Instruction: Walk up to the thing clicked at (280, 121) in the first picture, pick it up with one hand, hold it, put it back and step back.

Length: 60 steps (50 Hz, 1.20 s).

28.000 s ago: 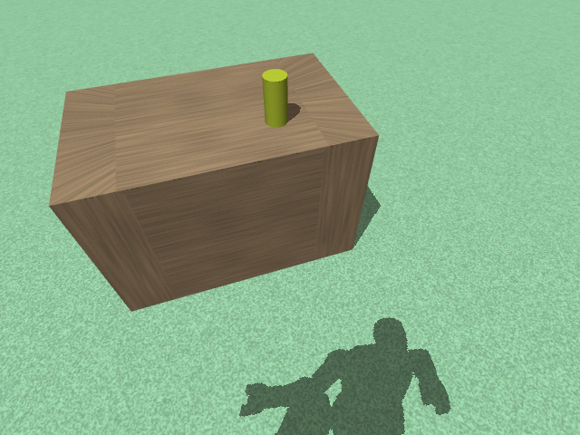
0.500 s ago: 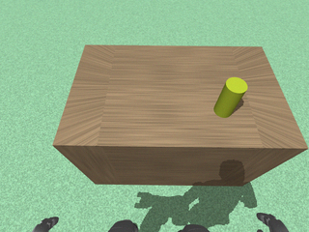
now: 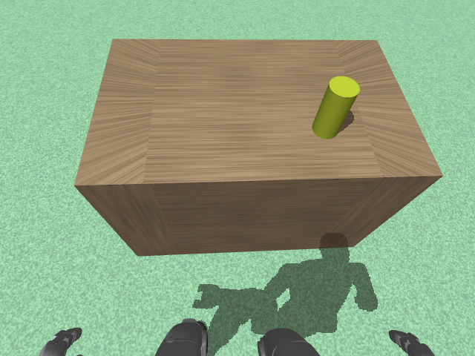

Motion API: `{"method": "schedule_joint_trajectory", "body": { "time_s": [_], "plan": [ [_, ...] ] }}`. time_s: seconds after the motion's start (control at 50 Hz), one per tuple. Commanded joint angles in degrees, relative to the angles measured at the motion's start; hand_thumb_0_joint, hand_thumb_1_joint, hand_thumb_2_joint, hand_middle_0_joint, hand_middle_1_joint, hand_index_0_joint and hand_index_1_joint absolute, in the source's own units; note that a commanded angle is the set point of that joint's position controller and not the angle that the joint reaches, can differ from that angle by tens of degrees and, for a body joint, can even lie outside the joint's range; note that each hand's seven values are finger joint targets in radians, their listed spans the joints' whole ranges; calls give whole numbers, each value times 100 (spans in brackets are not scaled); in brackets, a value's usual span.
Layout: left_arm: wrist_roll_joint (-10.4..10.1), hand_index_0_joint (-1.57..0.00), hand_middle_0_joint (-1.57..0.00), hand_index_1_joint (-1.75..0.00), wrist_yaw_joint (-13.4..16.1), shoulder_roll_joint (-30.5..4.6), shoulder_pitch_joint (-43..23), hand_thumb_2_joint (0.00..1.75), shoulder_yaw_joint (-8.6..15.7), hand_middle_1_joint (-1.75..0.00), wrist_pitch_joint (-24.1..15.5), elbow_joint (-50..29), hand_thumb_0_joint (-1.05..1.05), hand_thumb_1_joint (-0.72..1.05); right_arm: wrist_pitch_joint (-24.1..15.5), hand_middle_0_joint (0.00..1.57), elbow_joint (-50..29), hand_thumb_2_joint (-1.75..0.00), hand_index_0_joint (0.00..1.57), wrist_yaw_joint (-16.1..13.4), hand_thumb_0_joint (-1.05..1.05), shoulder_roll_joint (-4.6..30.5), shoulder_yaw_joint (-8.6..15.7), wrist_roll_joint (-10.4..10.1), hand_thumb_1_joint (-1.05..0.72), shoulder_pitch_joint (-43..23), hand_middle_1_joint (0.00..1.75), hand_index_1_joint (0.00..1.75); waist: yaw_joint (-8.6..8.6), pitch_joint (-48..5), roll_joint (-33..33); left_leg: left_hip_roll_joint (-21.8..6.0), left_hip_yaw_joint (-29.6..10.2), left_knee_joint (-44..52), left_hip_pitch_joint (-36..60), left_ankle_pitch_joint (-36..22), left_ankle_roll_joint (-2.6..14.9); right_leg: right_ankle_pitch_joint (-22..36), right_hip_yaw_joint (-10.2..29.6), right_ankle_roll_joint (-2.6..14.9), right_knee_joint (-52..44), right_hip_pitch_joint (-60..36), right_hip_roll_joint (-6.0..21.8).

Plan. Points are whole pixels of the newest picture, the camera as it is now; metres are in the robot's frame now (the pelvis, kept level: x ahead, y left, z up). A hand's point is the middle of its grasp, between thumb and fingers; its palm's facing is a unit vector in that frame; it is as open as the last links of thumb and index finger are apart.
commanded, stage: step back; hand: right
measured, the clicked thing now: (333, 109) +0.66 -0.26 -0.08
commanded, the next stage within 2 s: none
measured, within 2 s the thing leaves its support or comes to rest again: neither
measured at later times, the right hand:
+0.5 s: hand out of the picture -0.03 -0.26 -0.15, palm faces -0.15 +0.90 -0.40, open 7.4 cm
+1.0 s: hand out of the picture -0.16 -0.30 -0.15, palm faces -0.03 +0.94 -0.35, open 7.4 cm
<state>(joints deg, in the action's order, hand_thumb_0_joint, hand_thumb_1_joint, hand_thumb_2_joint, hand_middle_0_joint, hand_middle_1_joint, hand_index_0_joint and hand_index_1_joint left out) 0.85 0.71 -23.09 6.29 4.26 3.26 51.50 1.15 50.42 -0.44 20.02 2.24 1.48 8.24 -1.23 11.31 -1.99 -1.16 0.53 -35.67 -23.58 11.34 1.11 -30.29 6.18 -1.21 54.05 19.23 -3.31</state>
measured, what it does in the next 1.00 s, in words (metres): walks backwards: right foot, then left foot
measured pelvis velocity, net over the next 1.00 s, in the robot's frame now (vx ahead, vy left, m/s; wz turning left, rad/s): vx -0.30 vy -0.04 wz -0.01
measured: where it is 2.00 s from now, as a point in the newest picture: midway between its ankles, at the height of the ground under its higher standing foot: outside the picture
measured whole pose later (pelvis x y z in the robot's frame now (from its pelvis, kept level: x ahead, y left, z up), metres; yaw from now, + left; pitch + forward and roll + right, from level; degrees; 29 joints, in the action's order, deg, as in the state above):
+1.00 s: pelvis -0.30 -0.04 +0.00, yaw +0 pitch -3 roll +2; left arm 2.7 -0.2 -20.5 13.9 3.7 2.6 50.2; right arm 4.4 49.0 -0.6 22.7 3.1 0.3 6.1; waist 2.5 8.5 1.5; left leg 4.7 -6.4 -57.3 -30.6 26.0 -0.3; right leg -21.1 2.0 1.9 39.0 15.5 0.3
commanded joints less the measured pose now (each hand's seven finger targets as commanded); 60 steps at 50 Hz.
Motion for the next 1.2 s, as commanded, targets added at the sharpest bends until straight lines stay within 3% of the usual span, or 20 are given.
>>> {"method": "schedule_joint_trajectory", "body": {
  "time_s": [0.0, 0.04, 0.08, 0.1, 0.18, 0.3, 0.4, 0.44, 0.46, 0.48, 0.5, 0.56, 0.74, 0.84, 0.88, 0.9, 0.92, 1.0, 1.1, 1.18],
  "plan": [
    [-9, -20, -20, -30, 9, -796, 633, 90, 316, -30, -204, -246, 0, 90, 27, 20, -420, -90, 20, -120, 0, 1702, 431, -18, -90, 30, 30, 30, 107, -1802, 1282, -1107, -1413, 499, 1578, -1719, 1075, 828, -516, 111, -2270, -475, 194],
    [91, -20, -20, -30, 6, -980, 1017, 90, 380, -30, -250, -103, 0, 90, 77, 20, -453, -90, 20, -85, 0, 1530, 367, -126, -90, -166, 30, 30, 255, -1743, 915, -698, -1090, 94, 468, -669, 509, 1813, -72, 348, -3117, -1332, 521],
    [110, -20, -20, -30, -18, -1867, 394, 90, 589, -30, -231, -438, 0, 90, 91, 20, -593, -90, 20, -146, 0, 1280, 333, -125, -90, -273, 30, 30, 352, -1058, -1003, 808, -667, -2043, -832, 2237, -83, 1736, 2371, 1617, -3689, -322, 2487],
    [153, -20, -20, -30, 17, -1944, 60, 90, 581, -30, -261, -659, 0, 90, 104, 20, -492, -90, 20, -191, 0, 1456, 435, -84, -90, -238, 30, 30, 355, -740, -1129, 538, -999, -2925, -439, 2316, -152, 1824, 2856, 1949, -3855, 524, 2865],
    [107, -20, -20, -30, 59, -1130, -471, 90, 442, -30, -303, -823, 0, 90, 43, 20, -215, -90, 20, -152, 0, 1248, 283, -158, -90, 319, 30, 30, -143, -844, -727, 962, -1106, -3239, -641, 1420, -100, 3980, 443, 1008, -2982, -436, 1360],
    [111, -20, -20, -30, 148, -1063, 410, 90, 398, -30, -252, -906, 0, 90, -15, 20, -416, -90, 20, -174, 0, 1228, 251, -91, -90, 31, 30, 30, 437, -1247, -683, 548, -681, -1899, -710, 1864, -265, 4516, 687, 1421, -2560, -1829, 1784],
    [-7, -20, -20, -30, 116, -1211, 105, 90, 347, -30, -153, -1088, 0, 90, -83, 20, -236, -90, 20, -116, 0, 1181, 323, -53, -90, 648, 30, 30, 130, -1772, -804, 260, -135, 795, 659, 693, -35, 4646, 397, 1098, -1718, -1734, 1598],
    [-50, -20, -20, -30, 86, -972, 47, 90, 246, -30, -98, -1207, 0, 90, -124, 20, -291, -90, 20, -118, 0, 1595, 482, 48, -90, 641, 30, 30, 119, -1826, 200, -608, -1369, 1240, 1534, -1433, 309, 3078, 100, 535, -976, -466, 1016],
    [-91, -20, -20, -30, 91, -755, 25, 90, 214, -30, -99, -1230, 0, 90, -110, 20, -394, -90, 20, -91, 0, 1990, 561, 73, -90, 355, 30, 30, 153, -1688, 1256, -1553, -2559, 1352, 1909, -2431, 872, 682, -369, 303, -116, 645, -7],
    [-53, -20, -20, -30, 174, -943, -195, 90, 333, -30, -80, -1194, 0, 90, -89, 20, -467, -90, 20, -54, 0, 2351, 589, 50, -90, 291, 30, 30, -132, -1518, 1535, -2161, -3064, 1460, 1032, -2474, 1635, -878, 129, 205, 884, 503, -206],
    [-7, -20, -20, -30, 201, -1070, -243, 90, 353, -30, -72, -1079, 0, 90, -106, 20, -447, -90, 20, -89, 0, 2166, 571, 58, -90, 139, 30, 30, -121, -1229, 1265, -2194, -3129, 1549, 571, -2073, 1741, -787, 432, 224, 1510, 479, -130],
    [-104, -20, -20, -30, 143, -977, 408, 90, 350, -30, -51, -851, 0, 90, -83, 20, -640, -90, 20, -119, 0, 1528, 388, 85, -90, -518, 30, 30, 364, -1061, 946, -1163, -1379, 1240, 1096, -2253, 1026, 109, 568, 271, 2018, 969, -309],
    [-1, -20, -20, -30, 89, -852, 515, 90, 280, -30, -186, -799, 0, 90, 0, 20, -707, -90, 20, -101, 0, 1530, 465, 20, -90, 45, 30, 30, -95, -1555, 1316, -1395, -1279, 885, 2253, -2206, 1411, 81, -149, -137, -279, 512, 104],
    [52, -20, -20, -30, -6, -927, 1547, 90, 346, -30, -216, -234, 0, 90, 163, 20, -854, -90, 20, -59, 0, 1680, 479, -59, -90, -546, 30, 30, 345, -1863, 1315, -1025, -998, 539, 797, -456, 733, 1440, -671, 261, -2778, -1238, 260],
    [209, -20, -20, -30, -17, -1635, 1179, 90, 547, -30, -239, -434, 0, 90, 156, 20, -946, -90, 20, -60, 0, 1133, 326, -133, -90, -446, 30, 30, 342, -1246, -877, 422, -501, -1005, -1120, 1679, -7, 604, 1878, 916, -3511, -1090, 1758],
    [197, -20, -20, -30, -4, -2096, 688, 90, 624, -30, -205, -700, 0, 90, 178, 20, -962, -90, 20, -152, 0, 1250, 392, -86, -90, -628, 30, 30, 558, -828, -1216, 697, -890, -2393, -740, 2336, -207, 474, 2625, 1769, -4027, 519, 2786],
    [183, -20, -20, -30, 32, -2076, 297, 90, 607, -30, -232, -859, 0, 90, 177, 20, -854, -90, 20, -172, 0, 1473, 490, -70, -90, -522, 30, 30, 464, -483, -1222, 408, -1150, -3053, -378, 2186, -222, 104, 2927, 1915, -4297, 1330, 2977],
    [153, -20, -20, -30, 71, -1134, -345, 90, 436, -30, -270, -959, 0, 90, 115, 20, -379, -90, 20, -133, 0, 1235, 342, -101, -90, 278, 30, 30, -97, -797, -557, 910, -1069, -3396, -473, 1260, -195, 2659, 172, 865, -3130, 106, 1324],
    [161, -20, -20, -30, 170, -1056, 578, 90, 422, -30, -223, -916, 0, 90, 13, 20, -520, -90, 20, -189, 0, 1109, 233, -45, -90, 87, 30, 30, 502, -1272, -828, 592, -684, -2235, -1034, 1927, -360, 4287, 335, 1246, -2520, -1973, 1725],
    [121, -20, -20, -30, 206, -1254, 453, 90, 406, -30, -152, -1003, 0, 90, -3, 20, -461, -90, 20, -145, 0, 1127, 279, -4, -90, 380, 30, 30, 453, -1645, -1083, 269, -241, -686, -43, 1864, -235, 4580, 473, 1236, -2228, -1851, 1946]
  ]
}}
